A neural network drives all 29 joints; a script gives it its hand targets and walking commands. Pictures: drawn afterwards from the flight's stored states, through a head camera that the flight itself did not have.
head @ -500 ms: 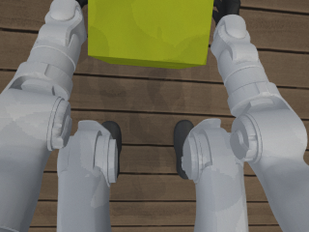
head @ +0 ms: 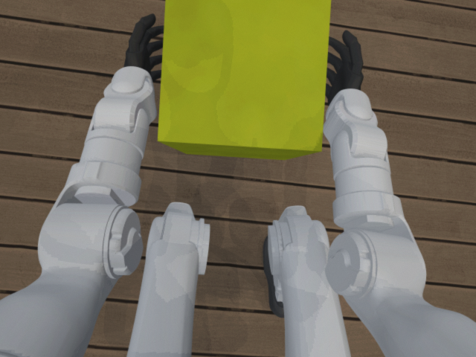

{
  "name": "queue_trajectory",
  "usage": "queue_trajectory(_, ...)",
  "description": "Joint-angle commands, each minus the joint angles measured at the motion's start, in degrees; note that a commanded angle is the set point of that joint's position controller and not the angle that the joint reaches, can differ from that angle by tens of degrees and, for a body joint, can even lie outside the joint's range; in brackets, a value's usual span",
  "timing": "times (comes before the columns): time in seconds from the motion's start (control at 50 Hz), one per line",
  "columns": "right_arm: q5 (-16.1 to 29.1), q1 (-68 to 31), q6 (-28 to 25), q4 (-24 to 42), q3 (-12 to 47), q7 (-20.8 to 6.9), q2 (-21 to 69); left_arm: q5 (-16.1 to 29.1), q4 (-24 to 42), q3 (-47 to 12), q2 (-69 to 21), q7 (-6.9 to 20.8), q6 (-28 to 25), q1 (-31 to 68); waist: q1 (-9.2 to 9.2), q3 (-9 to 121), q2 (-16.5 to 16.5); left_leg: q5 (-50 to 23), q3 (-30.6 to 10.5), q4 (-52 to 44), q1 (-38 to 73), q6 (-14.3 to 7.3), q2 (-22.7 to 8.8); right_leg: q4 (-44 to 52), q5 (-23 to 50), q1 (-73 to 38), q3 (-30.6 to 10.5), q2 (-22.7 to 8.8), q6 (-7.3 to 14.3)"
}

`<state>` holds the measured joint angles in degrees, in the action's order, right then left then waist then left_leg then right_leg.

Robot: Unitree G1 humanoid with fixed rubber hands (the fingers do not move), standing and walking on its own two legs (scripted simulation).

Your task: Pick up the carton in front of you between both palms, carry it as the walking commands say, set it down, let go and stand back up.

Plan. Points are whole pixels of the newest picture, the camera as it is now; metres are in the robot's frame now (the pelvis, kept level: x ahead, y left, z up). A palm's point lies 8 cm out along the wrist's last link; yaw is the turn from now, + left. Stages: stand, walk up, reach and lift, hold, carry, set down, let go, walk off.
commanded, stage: reach and lift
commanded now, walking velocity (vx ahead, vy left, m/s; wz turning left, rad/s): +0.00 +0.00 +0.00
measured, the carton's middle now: (241, 94) +0.52 +0.00 -0.15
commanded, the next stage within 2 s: none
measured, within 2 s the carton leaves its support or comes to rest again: neither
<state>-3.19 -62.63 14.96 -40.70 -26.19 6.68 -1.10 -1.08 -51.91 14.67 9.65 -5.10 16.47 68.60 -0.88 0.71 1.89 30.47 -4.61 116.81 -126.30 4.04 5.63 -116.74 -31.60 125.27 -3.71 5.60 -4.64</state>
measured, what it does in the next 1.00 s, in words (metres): rises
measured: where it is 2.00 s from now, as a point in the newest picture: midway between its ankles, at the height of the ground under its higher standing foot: (228, 287)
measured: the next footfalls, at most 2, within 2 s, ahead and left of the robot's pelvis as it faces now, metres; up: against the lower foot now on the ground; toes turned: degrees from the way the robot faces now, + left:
none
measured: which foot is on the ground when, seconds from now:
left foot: down 0.00-1.00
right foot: down 0.00-1.00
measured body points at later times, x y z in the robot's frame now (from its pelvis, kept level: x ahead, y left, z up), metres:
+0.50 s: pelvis +0.03 +0.00 +0.13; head +0.25 +0.01 +0.52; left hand +0.49 +0.16 +0.06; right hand +0.49 -0.14 +0.07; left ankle +0.12 +0.13 -0.38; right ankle +0.12 -0.13 -0.38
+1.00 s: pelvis +0.08 +0.00 +0.27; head +0.18 +0.00 +0.71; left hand +0.44 +0.16 +0.22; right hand +0.45 -0.15 +0.24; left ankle +0.12 +0.13 -0.38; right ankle +0.12 -0.13 -0.38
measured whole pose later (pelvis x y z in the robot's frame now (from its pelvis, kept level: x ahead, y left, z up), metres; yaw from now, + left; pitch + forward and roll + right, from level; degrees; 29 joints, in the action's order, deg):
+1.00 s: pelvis +0.08 +0.00 +0.27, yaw +1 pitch +25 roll +0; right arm -10.6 -26.2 15.7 -32.5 -20.4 2.5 8.1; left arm -9.0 -36.8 18.5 -4.8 -3.0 17.2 27.2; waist -1.2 13.2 -0.5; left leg 24.7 -7.6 62.3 -61.9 1.8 5.0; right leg -62.2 -25.5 61.1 -6.8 4.7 -2.0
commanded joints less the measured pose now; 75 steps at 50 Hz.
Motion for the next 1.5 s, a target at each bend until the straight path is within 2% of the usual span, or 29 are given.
queue_trajectory(0.0,-0.4,-36.1,3.4,-4.6,24.0,-16.0,57.5,0.3,6.8,-17.2,-64.0,16.0,-0.3,35.0,-1.95,58.4,-5.0,-3.4,9.3,-18.6,33.1,-2.5,3.0,17.9,5.1,-29.8,10.1,4.2,3.6)
queue_trajectory(0.14,-4.2,-29.4,4.1,-9.9,21.0,-17.2,61.3,-3.4,5.6,-13.8,-65.4,16.1,-0.2,31.2,-0.35,57.8,-4.6,-5.6,9.1,-25.2,38.7,-2.9,3.8,24.7,6.5,-32.5,8.9,4.7,3.4)
queue_trajectory(0.16,-4.3,-29.4,3.5,-5.7,22.2,-17.4,61.9,-2.8,6.0,-14.3,-68.1,16.0,0.0,28.6,-1.65,61.0,-4.8,-6.6,8.7,-26.5,41.6,-3.0,4.4,24.8,8.9,-35.3,9.3,4.6,3.2)
queue_trajectory(0.2,-2.8,-26.9,3.8,-5.6,24.9,-17.4,63.8,-3.0,8.0,-15.9,-68.1,15.9,-0.1,27.1,-0.68,65.5,-4.7,-10.3,8.4,-26.8,45.5,-3.0,4.0,26.0,11.4,-37.6,9.0,4.5,2.8)
queue_trajectory(0.22,-0.3,-27.9,3.2,-2.4,27.7,-17.6,64.2,-1.9,9.5,-17.6,-69.8,15.7,0.0,25.5,2.05,67.4,-6.2,-13.1,8.7,-28.3,48.2,-2.5,4.2,25.6,13.4,-38.5,8.8,4.7,2.7)
queue_trajectory(0.24,0.0,-28.5,3.1,1.0,30.3,-17.6,65.7,-0.9,9.7,-19.4,-71.5,15.6,0.2,24.8,-0.56,70.7,-5.1,-13.5,8.3,-28.3,50.7,-2.5,4.2,26.9,14.4,-41.2,9.3,4.5,2.4)
queue_trajectory(0.26,0.6,-26.0,3.7,-0.2,31.1,-17.6,66.4,-1.4,11.2,-19.0,-70.3,15.6,0.1,23.0,2.42,71.1,-2.7,-15.3,8.5,-28.6,49.8,-2.8,4.2,28.0,15.7,-44.1,8.2,4.3,2.0)
queue_trajectory(0.36,5.4,-21.2,4.4,6.6,39.5,-16.5,66.6,4.0,22.6,-29.4,-71.2,15.0,0.6,23.5,0.07,77.5,-4.8,-18.5,8.6,-31.5,59.1,-1.6,4.6,30.4,19.9,-53.5,8.3,5.4,1.8)
queue_trajectory(0.38,5.5,-19.6,4.5,6.2,39.5,-16.2,65.9,4.0,18.4,-27.8,-71.6,15.3,1.3,19.1,0.05,73.7,-1.7,-18.3,7.5,-32.1,58.3,-1.8,4.1,31.8,19.3,-55.1,8.0,5.1,1.5)
queue_trajectory(0.44,1.9,-14.2,5.3,3.1,37.3,-16.2,64.5,2.5,17.0,-26.5,-71.6,15.7,1.9,15.5,-0.65,63.5,-4.3,-11.3,7.5,-36.9,59.0,-1.9,4.7,36.1,11.9,-53.4,7.5,5.2,2.6)
queue_trajectory(0.46,1.7,-13.0,5.3,-0.5,36.4,-16.3,65.8,1.5,14.3,-24.8,-70.9,15.8,1.9,14.5,1.53,57.8,-2.1,-9.9,7.5,-38.0,55.5,-2.4,4.4,38.1,10.7,-53.3,6.5,4.8,2.5)
queue_trajectory(0.48,-0.6,-12.7,4.8,1.9,34.9,-16.1,64.8,0.5,11.8,-23.5,-72.1,16.1,2.3,11.3,-2.18,57.7,-1.4,-8.6,6.2,-40.0,58.9,-2.6,4.5,39.6,9.7,-54.0,7.5,5.0,2.4)
queue_trajectory(0.5,0.4,-14.7,4.4,2.3,36.1,-16.2,64.8,0.9,13.2,-25.0,-72.3,16.1,1.9,12.9,-0.18,56.9,-3.8,-9.6,6.6,-40.1,59.8,-2.4,4.6,39.4,9.7,-53.2,6.8,4.4,2.9)
queue_trajectory(0.6,1.2,-8.5,2.7,3.2,37.6,-16.0,67.8,1.7,14.8,-27.5,-75.1,15.4,0.0,7.0,-2.09,57.9,-4.2,-16.9,5.2,-44.1,66.4,-1.8,4.5,44.0,18.5,-63.3,5.3,4.2,2.8)
queue_trajectory(0.62,0.9,-6.6,3.1,1.3,36.7,-16.1,67.7,0.8,14.6,-27.4,-74.7,15.2,0.1,5.2,0.24,55.8,-4.8,-16.0,4.8,-46.1,67.6,-2.0,4.5,44.6,17.3,-63.1,5.3,4.4,2.7)
queue_trajectory(0.66,-0.9,0.3,3.1,-1.8,34.9,-15.8,68.7,1.5,16.3,-27.9,-76.5,15.0,-0.7,5.1,-2.68,53.3,-6.0,-15.9,4.5,-48.2,70.1,-1.8,4.4,48.8,18.2,-67.1,3.7,4.2,3.5)
queue_trajectory(0.68,-0.6,-0.2,3.1,-1.6,34.8,-16.0,69.1,0.3,14.5,-26.1,-73.7,15.0,-0.7,3.0,0.23,49.6,-4.1,-15.4,4.3,-50.2,69.1,-2.6,4.0,49.4,17.8,-67.0,3.8,3.9,3.2)
queue_trajectory(0.7,-1.1,1.1,3.3,-3.1,33.7,-16.4,68.4,-0.9,13.7,-25.8,-72.9,14.8,-0.2,0.5,-1.75,46.5,-4.2,-13.7,3.6,-51.7,71.5,-2.6,3.7,51.3,15.5,-66.9,3.5,3.8,3.2)
queue_trajectory(0.72,-1.4,1.5,3.2,-3.4,33.5,-16.5,68.4,-1.7,14.2,-25.2,-72.8,14.9,-0.2,-0.7,1.17,44.8,-5.2,-13.1,4.5,-53.3,69.8,-2.4,4.1,53.3,15.2,-70.2,2.5,3.7,3.6)
queue_trajectory(0.74,-1.9,-0.1,3.1,0.1,35.0,-16.9,68.9,-1.5,16.1,-25.7,-73.4,15.0,-0.6,2.1,-0.71,46.4,-4.2,-14.5,4.3,-53.8,72.3,-2.7,3.9,54.1,16.7,-71.1,2.3,3.3,3.5)
queue_trajectory(0.8,-0.7,2.3,2.4,0.9,37.6,-16.9,69.1,-1.7,14.8,-25.6,-74.2,15.3,-1.1,-3.8,1.34,46.7,-2.3,-18.3,3.4,-57.4,77.7,-3.1,3.6,58.1,20.4,-77.9,1.9,2.7,3.1)
queue_trajectory(0.9,-1.5,6.4,1.2,4.5,40.0,-16.4,67.8,-0.3,18.8,-29.6,-75.8,15.6,-2.0,-5.5,-1.33,46.0,-2.5,-21.8,1.8,-63.1,86.3,-3.0,3.1,63.0,24.6,-84.1,1.8,2.5,3.6)
queue_trajectory(1.0,-2.1,13.8,2.0,3.1,40.0,-16.7,68.2,-2.1,18.2,-28.3,-75.0,15.7,-0.9,-14.2,0.6,38.8,-1.4,-23.3,0.7,-69.9,94.1,-3.7,2.1,70.0,24.1,-89.8,0.9,2.2,3.5)
queue_trajectory(1.02,-2.2,15.5,2.2,3.6,39.5,-17.1,67.1,-1.0,19.3,-29.8,-75.1,15.6,-0.8,-14.0,-1.4,37.1,-2.6,-23.5,1.6,-70.6,94.1,-3.2,2.2,72.1,25.9,-93.7,-0.1,1.7,3.9)
queue_trajectory(1.1,-2.0,18.1,4.6,5.8,40.8,-18.0,67.6,-0.9,20.0,-30.8,-75.5,15.8,1.6,-17.9,-0.1,33.1,-1.6,-26.0,0.1,-77.5,100.6,-3.3,1.5,77.5,28.7,-99.6,0.1,1.4,3.7)
queue_trajectory(1.12,-2.2,17.5,5.3,6.9,40.7,-18.4,65.3,-1.3,19.1,-30.0,-75.1,15.8,2.6,-18.2,-1.59,32.2,-1.5,-27.2,-0.2,-77.8,102.1,-3.2,1.2,78.5,29.7,-101.4,-0.1,0.8,3.8)
queue_trajectory(1.18,-1.0,20.6,7.3,8.6,42.4,-19.7,66.2,-0.6,22.6,-32.5,-78.2,15.7,4.3,-22.0,0.51,30.0,-4.1,-31.1,-1.0,-82.0,107.5,-2.7,0.7,82.0,31.8,-105.7,-0.2,0.9,4.5)
queue_trajectory(1.34,1.4,29.3,14.6,16.5,46.2,-20.7,65.6,2.1,32.9,-38.0,-76.2,16.7,11.6,-29.2,-0.56,22.2,-4.2,-40.7,-2.7,-91.7,119.0,-2.1,-1.2,91.5,39.5,-117.4,0.5,0.5,4.2)
queue_trajectory(1.48,-0.3,27.6,19.7,15.5,41.0,-21.0,62.8,0.3,32.0,-31.4,-71.9,17.8,17.2,-27.7,-1.14,7.5,-4.0,-23.6,-1.1,-96.1,118.4,-3.2,-0.9,95.4,26.7,-115.9,0.1,-0.8,4.7)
